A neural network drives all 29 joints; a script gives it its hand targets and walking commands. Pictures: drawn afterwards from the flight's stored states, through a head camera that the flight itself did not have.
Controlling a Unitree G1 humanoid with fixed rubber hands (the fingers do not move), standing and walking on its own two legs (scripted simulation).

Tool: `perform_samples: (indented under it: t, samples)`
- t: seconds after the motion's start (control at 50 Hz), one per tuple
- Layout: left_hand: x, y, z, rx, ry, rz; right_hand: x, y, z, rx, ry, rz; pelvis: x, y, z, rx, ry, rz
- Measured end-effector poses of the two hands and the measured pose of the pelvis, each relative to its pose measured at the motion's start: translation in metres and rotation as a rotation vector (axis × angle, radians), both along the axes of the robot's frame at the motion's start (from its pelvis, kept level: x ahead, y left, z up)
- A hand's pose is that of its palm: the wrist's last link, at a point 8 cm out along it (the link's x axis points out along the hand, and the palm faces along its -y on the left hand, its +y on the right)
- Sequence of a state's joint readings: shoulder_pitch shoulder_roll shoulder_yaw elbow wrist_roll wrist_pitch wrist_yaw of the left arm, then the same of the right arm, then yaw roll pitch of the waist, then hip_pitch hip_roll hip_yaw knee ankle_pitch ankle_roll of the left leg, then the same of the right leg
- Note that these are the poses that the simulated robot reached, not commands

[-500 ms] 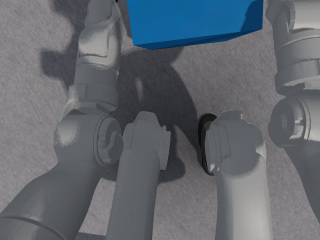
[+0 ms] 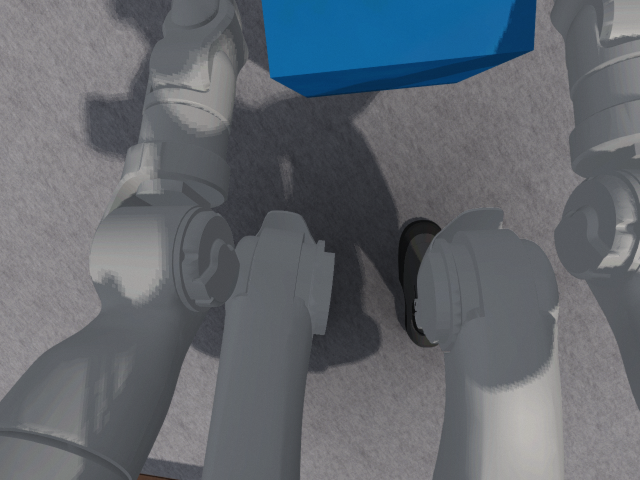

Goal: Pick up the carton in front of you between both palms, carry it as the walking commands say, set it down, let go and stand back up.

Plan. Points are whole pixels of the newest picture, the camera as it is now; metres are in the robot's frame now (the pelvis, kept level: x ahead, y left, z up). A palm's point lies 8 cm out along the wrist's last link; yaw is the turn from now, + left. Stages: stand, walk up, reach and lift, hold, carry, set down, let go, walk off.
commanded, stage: set down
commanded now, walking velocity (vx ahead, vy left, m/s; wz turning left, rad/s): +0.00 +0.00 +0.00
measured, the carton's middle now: out of the picture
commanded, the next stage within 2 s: let go in 1.76 s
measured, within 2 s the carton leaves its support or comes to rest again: neither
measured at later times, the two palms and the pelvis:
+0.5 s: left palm out of the picture +0.55 +0.12 -0.17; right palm out of the picture +0.55 -0.20 -0.17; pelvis +0.00 +0.00 -0.01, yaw +0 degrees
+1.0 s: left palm out of the picture +0.56 +0.14 -0.07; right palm out of the picture +0.57 -0.22 -0.07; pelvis +0.00 +0.00 +0.04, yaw +0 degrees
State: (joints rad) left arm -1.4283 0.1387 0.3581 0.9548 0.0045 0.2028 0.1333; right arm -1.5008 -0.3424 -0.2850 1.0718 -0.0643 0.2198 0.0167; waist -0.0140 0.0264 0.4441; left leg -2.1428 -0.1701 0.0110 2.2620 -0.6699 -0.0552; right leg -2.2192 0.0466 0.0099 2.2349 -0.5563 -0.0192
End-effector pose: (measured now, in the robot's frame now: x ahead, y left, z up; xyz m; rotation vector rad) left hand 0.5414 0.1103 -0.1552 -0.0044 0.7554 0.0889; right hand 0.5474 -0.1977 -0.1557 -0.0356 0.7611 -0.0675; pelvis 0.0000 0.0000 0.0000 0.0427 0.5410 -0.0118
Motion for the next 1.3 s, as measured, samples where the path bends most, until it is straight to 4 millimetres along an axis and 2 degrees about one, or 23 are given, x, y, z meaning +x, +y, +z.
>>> perform_samples:
  t: [0.26, 0.48, 0.6, 0.68, 0.78, 0.88, 0.98, 1.06, 1.3]
  samples:
    - [0.002, 0.001, -0.005, -0.038, -0.024, -0.031, 0.001, -0.001, -0.004, 0.044, -0.019, 0.023, -0.007, -0.001, -0.006, -0.001, -0.054, 0.0]
    - [0.007, 0.005, -0.013, -0.017, -0.022, -0.057, 0.004, -0.004, -0.011, 0.037, -0.034, 0.027, -0.001, 0.0, -0.009, -0.005, -0.046, 0.001]
    - [0.002, 0.029, -0.03, 0.056, 0.014, -0.004, -0.005, -0.021, -0.033, -0.029, 0.008, -0.045, 0.004, 0.001, -0.007, -0.009, -0.021, 0.004]
    - [0.008, 0.045, -0.028, 0.075, -0.011, 0.014, 0.001, -0.034, -0.031, -0.048, -0.023, -0.078, 0.005, 0.001, -0.009, -0.014, -0.012, 0.012]
    - [0.015, 0.046, -0.012, 0.067, -0.056, 0.019, 0.013, -0.036, -0.011, -0.043, -0.077, -0.073, 0.004, 0.001, -0.009, -0.015, -0.001, 0.014]
    - [0.018, 0.039, 0.025, 0.058, -0.105, 0.027, 0.021, -0.029, 0.026, -0.037, -0.121, -0.058, 0.001, 0.002, 0.003, -0.014, 0.016, 0.01]
    - [0.018, 0.035, 0.073, 0.056, -0.112, 0.041, 0.021, -0.025, 0.074, -0.04, -0.125, -0.053, 0.001, 0.001, 0.031, -0.01, 0.064, 0.007]
    - [0.017, 0.034, 0.105, 0.056, -0.1, 0.051, 0.018, -0.027, 0.104, -0.04, -0.109, -0.054, 0.002, 0.0, 0.056, -0.004, 0.122, 0.006]
    - [0.019, 0.037, 0.167, 0.071, -0.118, 0.055, 0.018, -0.039, 0.164, -0.051, -0.125, -0.048, 0.01, -0.006, 0.116, 0.011, 0.229, -0.005]
